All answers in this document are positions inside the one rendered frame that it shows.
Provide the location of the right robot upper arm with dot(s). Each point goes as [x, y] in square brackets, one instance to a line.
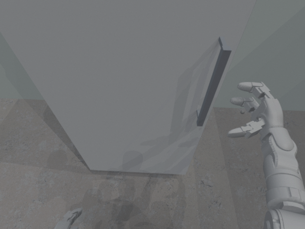
[281, 219]

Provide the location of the right robot forearm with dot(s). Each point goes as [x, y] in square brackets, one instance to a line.
[285, 189]

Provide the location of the robot left hand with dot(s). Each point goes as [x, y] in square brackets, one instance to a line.
[68, 219]

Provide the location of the handle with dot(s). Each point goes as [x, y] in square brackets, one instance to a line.
[215, 79]

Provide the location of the fridge door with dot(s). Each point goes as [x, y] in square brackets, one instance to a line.
[125, 77]

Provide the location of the robot right hand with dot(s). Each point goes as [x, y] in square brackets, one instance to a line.
[269, 110]

